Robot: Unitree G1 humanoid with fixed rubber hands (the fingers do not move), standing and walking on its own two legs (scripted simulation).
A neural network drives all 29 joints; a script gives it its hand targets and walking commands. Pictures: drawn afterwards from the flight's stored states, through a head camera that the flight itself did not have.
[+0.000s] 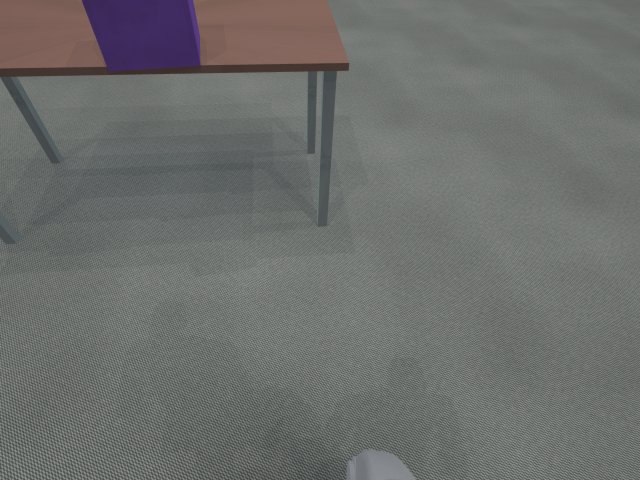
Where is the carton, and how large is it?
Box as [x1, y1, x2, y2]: [82, 0, 200, 70]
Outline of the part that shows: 82,0 108,70 200,65 199,34 192,0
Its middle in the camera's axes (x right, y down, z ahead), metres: -0.47 -0.63 +1.05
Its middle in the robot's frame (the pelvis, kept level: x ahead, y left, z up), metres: +1.25 +0.41 +0.09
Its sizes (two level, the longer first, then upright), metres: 0.242 0.212 0.236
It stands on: a table, 0.72 m high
